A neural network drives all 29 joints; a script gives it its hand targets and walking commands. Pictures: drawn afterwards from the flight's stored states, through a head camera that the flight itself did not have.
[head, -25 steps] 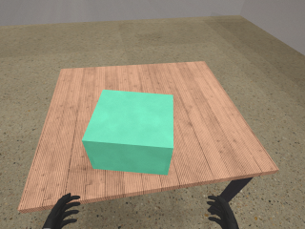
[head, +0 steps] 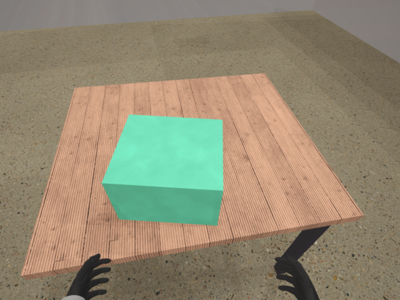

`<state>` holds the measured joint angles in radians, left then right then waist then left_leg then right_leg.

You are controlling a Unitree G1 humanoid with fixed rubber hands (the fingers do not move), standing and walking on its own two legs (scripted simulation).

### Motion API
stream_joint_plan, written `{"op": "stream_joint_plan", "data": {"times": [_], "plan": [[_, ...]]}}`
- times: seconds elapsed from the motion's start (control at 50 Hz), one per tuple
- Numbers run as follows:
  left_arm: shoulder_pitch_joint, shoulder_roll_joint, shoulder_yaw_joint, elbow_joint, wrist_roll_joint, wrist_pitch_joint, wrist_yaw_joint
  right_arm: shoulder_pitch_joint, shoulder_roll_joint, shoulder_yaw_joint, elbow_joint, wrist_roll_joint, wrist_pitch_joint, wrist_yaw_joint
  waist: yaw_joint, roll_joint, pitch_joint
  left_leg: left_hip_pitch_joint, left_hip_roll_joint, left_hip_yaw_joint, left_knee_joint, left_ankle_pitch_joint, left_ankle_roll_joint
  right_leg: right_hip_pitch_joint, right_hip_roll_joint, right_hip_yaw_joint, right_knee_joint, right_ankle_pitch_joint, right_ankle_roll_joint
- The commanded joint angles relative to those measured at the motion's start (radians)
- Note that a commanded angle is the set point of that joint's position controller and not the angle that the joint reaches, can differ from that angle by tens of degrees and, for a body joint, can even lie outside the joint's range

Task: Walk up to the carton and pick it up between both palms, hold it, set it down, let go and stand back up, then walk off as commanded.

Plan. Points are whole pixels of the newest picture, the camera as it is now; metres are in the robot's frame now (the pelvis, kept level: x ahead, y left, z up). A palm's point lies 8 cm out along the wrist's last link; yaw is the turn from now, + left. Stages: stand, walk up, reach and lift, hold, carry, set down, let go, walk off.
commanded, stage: let go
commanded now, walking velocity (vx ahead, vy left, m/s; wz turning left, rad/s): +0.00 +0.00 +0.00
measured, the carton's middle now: (171, 168) +0.46 +0.08 -0.05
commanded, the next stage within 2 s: stand in 0.22 s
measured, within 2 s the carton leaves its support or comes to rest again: neither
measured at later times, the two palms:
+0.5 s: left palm out of the picture +0.11 +0.30 -0.08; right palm out of the picture +0.13 -0.30 -0.10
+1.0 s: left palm out of the picture +0.06 +0.30 -0.10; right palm out of the picture +0.07 -0.29 -0.12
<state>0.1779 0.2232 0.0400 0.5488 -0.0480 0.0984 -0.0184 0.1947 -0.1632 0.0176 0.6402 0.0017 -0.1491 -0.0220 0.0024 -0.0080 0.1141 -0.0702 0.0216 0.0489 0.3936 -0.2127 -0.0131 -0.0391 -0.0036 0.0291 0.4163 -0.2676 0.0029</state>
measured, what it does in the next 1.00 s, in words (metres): stands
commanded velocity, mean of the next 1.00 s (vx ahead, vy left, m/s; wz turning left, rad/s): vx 0.00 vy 0.00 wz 0.00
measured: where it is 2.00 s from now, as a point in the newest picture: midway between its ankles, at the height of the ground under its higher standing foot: outside the picture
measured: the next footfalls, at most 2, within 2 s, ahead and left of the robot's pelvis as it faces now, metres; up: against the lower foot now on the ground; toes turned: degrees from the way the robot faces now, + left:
none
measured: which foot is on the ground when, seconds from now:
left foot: down 0.00-1.00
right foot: down 0.00-1.00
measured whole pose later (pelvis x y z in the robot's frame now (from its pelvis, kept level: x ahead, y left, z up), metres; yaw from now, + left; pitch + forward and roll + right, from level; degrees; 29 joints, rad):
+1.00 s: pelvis -0.01 +0.00 +0.00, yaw +1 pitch -2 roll +0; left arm 0.17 0.35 0.00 1.05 0.02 -0.02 0.00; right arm 0.12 -0.34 0.01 1.11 -0.02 -0.02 0.01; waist 0.00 0.02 0.03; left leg -0.14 0.02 0.03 0.33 -0.15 -0.01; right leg -0.09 -0.01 0.00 0.35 -0.21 0.00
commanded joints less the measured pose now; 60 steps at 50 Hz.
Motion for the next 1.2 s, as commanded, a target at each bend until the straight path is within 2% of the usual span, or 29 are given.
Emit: {"op": "stream_joint_plan", "data": {"times": [0.0, 0.06, 0.12, 0.14, 0.2, 0.22, 0.24, 0.32, 0.4, 0.42, 0.44, 0.48, 0.5, 0.52, 0.56, 0.66, 0.68, 0.7, 0.76, 0.78, 0.84, 0.9, 0.94, 0.98, 1.02, 1.1, 1.12, 1.14, 1.18], "plan": [[-0.109, 0.094, 0.053, -0.117, 0.04, -0.026, 0.02, -0.104, -0.129, -0.04, -0.066, 0.009, -0.049, 0.013, -0.001, 0.071, -0.097, 0.182, -0.009, 0.013, -0.018, 0.216, -0.036, -0.223, 0.009, -0.059, -0.104, 0.159, -0.028], [-0.112, 0.088, 0.031, -0.154, 0.004, -0.03, 0.025, -0.117, -0.137, -0.062, -0.111, 0.009, -0.069, 0.018, -0.011, 0.011, -0.157, 0.183, -0.018, 0.013, -0.011, 0.231, -0.028, -0.202, 0.009, -0.064, -0.099, 0.186, -0.019], [-0.081, 0.107, 0.061, -0.16, 0.023, -0.036, 0.013, -0.068, -0.119, -0.034, -0.111, 0.015, -0.076, 0.008, -0.016, -0.006, -0.126, 0.205, -0.019, 0.02, 0.008, 0.277, -0.023, -0.195, 0.0, -0.049, -0.109, 0.276, -0.005], [-0.096, 0.072, 0.053, -0.112, 0.053, -0.011, 0.023, -0.108, -0.152, -0.042, -0.024, 0.01, -0.067, 0.027, -0.007, 0.045, -0.098, 0.193, -0.019, 0.015, -0.01, 0.267, -0.035, -0.199, 0.017, -0.061, -0.105, 0.234, -0.018], [-0.113, 0.077, 0.046, -0.138, 0.036, -0.024, 0.021, -0.123, -0.145, -0.043, -0.066, 0.007, -0.073, 0.019, -0.011, 0.006, -0.127, 0.194, -0.016, 0.02, 0.004, 0.284, -0.022, -0.203, 0.009, -0.055, -0.103, 0.281, -0.005], [-0.054, 0.297, 0.097, -0.052, 0.076, -0.054, 0.043, -0.077, -0.359, -0.102, 0.048, -0.055, 0.002, 0.008, 0.034, 0.055, -0.233, -0.044, 0.094, -0.081, 0.027, 0.411, 0.021, -0.091, -0.104, 0.07, -0.012, 0.281, -0.015], [-0.021, 0.281, 0.107, -0.038, 0.072, -0.071, 0.047, -0.084, -0.377, -0.123, 0.06, -0.032, 0.031, -0.006, 0.054, 0.025, -0.246, -0.062, 0.094, -0.07, 0.034, 0.358, 0.035, -0.038, -0.103, 0.062, -0.011, 0.303, -0.024], [-0.026, 0.247, 0.057, 0.047, 0.076, -0.106, 0.025, -0.121, -0.322, -0.098, 0.1, -0.023, 0.069, 0.013, 0.014, 0.02, -0.16, -0.08, 0.107, -0.092, 0.014, 0.255, 0.057, -0.122, -0.124, 0.076, -0.043, 0.282, -0.039], [-0.051, 0.294, 0.048, 0.117, 0.087, -0.129, 0.021, -0.113, -0.335, -0.089, 0.185, -0.022, 0.082, 0.031, -0.004, -0.053, -0.146, -0.042, 0.106, -0.091, -0.011, 0.225, 0.047, -0.15, -0.117, 0.066, -0.07, 0.245, -0.034], [-0.03, 0.277, 0.041, 0.119, 0.068, -0.134, 0.019, -0.118, -0.344, -0.085, 0.187, -0.025, 0.085, 0.033, 0.02, 0.003, -0.191, -0.041, 0.102, -0.106, 0.001, 0.273, 0.047, -0.125, -0.113, 0.061, -0.065, 0.279, -0.033], [-0.015, 0.292, 0.04, 0.159, 0.074, -0.133, 0.025, -0.111, -0.372, -0.096, 0.203, -0.013, 0.093, 0.033, -0.007, -0.031, -0.141, -0.017, 0.105, -0.105, -0.014, 0.252, 0.051, -0.181, -0.13, 0.082, -0.097, 0.315, -0.039], [-0.059, 0.296, 0.033, 0.162, 0.076, -0.145, 0.022, -0.121, -0.353, -0.084, 0.236, -0.029, 0.1, 0.034, 0.005, -0.05, -0.201, 0.008, 0.096, -0.078, -0.008, 0.254, 0.048, -0.136, -0.121, 0.067, -0.089, 0.313, -0.025], [-0.027, 0.277, 0.026, 0.193, 0.059, -0.145, 0.022, -0.103, -0.412, -0.09, 0.238, -0.034, 0.094, 0.029, -0.008, 0.07, -0.154, -0.04, 0.102, -0.094, -0.015, 0.216, 0.047, -0.144, -0.129, 0.085, -0.099, 0.267, -0.04], [-0.044, 0.303, 0.022, 0.219, 0.068, -0.149, 0.022, -0.137, -0.365, -0.086, 0.25, -0.025, 0.094, 0.036, -0.02, -0.042, -0.153, -0.017, 0.103, -0.106, -0.041, 0.191, 0.049, -0.165, -0.121, 0.06, -0.1, 0.253, -0.037], [-0.029, 0.33, 0.032, 0.236, 0.067, -0.143, 0.018, -0.13, -0.393, -0.084, 0.281, -0.027, 0.111, 0.036, 0.006, 0.047, -0.167, -0.045, 0.101, -0.099, -0.054, 0.174, 0.044, -0.104, -0.127, 0.084, -0.114, 0.222, -0.039], [-0.052, 0.333, 0.014, 0.315, 0.064, -0.148, 0.022, -0.118, -0.402, -0.056, 0.342, -0.023, 0.116, 0.025, -0.011, -0.047, -0.192, -0.007, 0.113, -0.118, -0.07, 0.201, 0.057, -0.09, -0.118, 0.072, -0.129, 0.246, -0.038], [-0.05, 0.31, 0.007, 0.329, 0.06, -0.151, 0.023, -0.149, -0.407, -0.055, 0.342, -0.025, 0.107, 0.022, 0.001, 0.015, -0.148, -0.013, 0.118, -0.11, -0.068, 0.252, 0.05, -0.13, -0.121, 0.077, -0.134, 0.265, -0.034], [-0.036, 0.355, 0.012, 0.351, 0.059, -0.151, 0.026, -0.143, -0.381, -0.047, 0.347, -0.028, 0.113, 0.026, -0.005, -0.024, -0.154, -0.028, 0.111, -0.119, -0.071, 0.207, 0.054, -0.105, -0.114, 0.065, -0.122, 0.231, -0.029], [-0.014, 0.361, 0.009, 0.402, 0.066, -0.142, 0.029, -0.107, -0.398, -0.043, 0.406, -0.021, 0.114, 0.03, 0.0, 0.022, -0.102, -0.051, 0.109, -0.121, -0.114, 0.161, 0.04, -0.11, -0.122, 0.069, -0.128, 0.179, -0.038], [-0.032, 0.368, 0.016, 0.389, 0.061, -0.135, 0.035, -0.129, -0.384, -0.037, 0.392, -0.016, 0.116, 0.033, 0.003, 0.078, -0.051, -0.092, 0.108, -0.115, -0.119, 0.13, 0.046, -0.136, -0.119, 0.085, -0.143, 0.166, -0.043], [-0.064, 0.369, 0.011, 0.403, 0.067, -0.136, 0.029, -0.134, -0.383, -0.045, 0.387, -0.021, 0.106, 0.024, -0.017, 0.015, -0.111, -0.046, 0.119, -0.12, -0.107, 0.179, 0.044, -0.127, -0.114, 0.072, -0.138, 0.151, -0.027], [-0.047, 0.336, 0.003, 0.427, 0.061, -0.141, 0.026, -0.145, -0.419, -0.057, 0.411, -0.017, 0.111, 0.016, 0.008, 0.042, -0.117, -0.029, 0.123, -0.122, -0.105, 0.189, 0.036, -0.13, -0.117, 0.064, -0.14, 0.174, -0.028], [-0.052, 0.339, 0.002, 0.447, 0.067, -0.151, 0.029, -0.109, -0.383, -0.051, 0.409, -0.023, 0.113, 0.015, -0.011, -0.044, -0.114, -0.014, 0.115, -0.131, -0.118, 0.177, 0.046, -0.146, -0.121, 0.066, -0.148, 0.161, -0.03], [-0.021, 0.325, -0.006, 0.447, 0.061, -0.137, 0.03, -0.13, -0.396, -0.055, 0.415, -0.015, 0.11, 0.022, -0.008, 0.016, -0.108, -0.03, 0.115, -0.135, -0.117, 0.101, 0.05, -0.133, -0.12, 0.066, -0.163, 0.132, -0.04], [-0.031, 0.35, 0.002, 0.437, 0.065, -0.142, 0.023, -0.144, -0.368, -0.044, 0.42, -0.011, 0.117, 0.021, 0.017, -0.002, -0.14, -0.034, 0.113, -0.125, -0.105, 0.128, 0.043, -0.103, -0.124, 0.054, -0.18, 0.116, -0.033], [-0.064, 0.358, 0.005, 0.437, 0.057, -0.139, 0.035, -0.147, -0.364, -0.047, 0.406, -0.019, 0.118, 0.021, -0.004, 0.028, -0.18, -0.02, 0.109, -0.122, -0.112, 0.125, 0.038, -0.078, -0.131, 0.072, -0.163, 0.165, -0.034], [-0.085, 0.347, 0.002, 0.446, 0.059, -0.142, 0.032, -0.129, -0.344, -0.04, 0.417, -0.006, 0.118, 0.021, -0.016, -0.05, -0.177, 0.011, 0.106, -0.129, -0.111, 0.15, 0.034, -0.121, -0.126, 0.074, -0.164, 0.178, -0.027], [-0.045, 0.287, -0.012, 0.443, 0.065, -0.14, 0.028, -0.123, -0.399, -0.059, 0.418, -0.019, 0.109, 0.013, -0.001, 0.058, -0.126, -0.048, 0.104, -0.12, -0.103, 0.135, 0.038, -0.097, -0.134, 0.077, -0.178, 0.206, -0.027], [-0.032, 0.329, 0.0, 0.46, 0.061, -0.15, 0.03, -0.094, -0.383, -0.057, 0.439, -0.021, 0.117, 0.015, 0.011, 0.002, -0.132, -0.029, 0.12, -0.14, -0.114, 0.193, 0.043, -0.087, -0.128, 0.07, -0.153, 0.159, -0.028]]}}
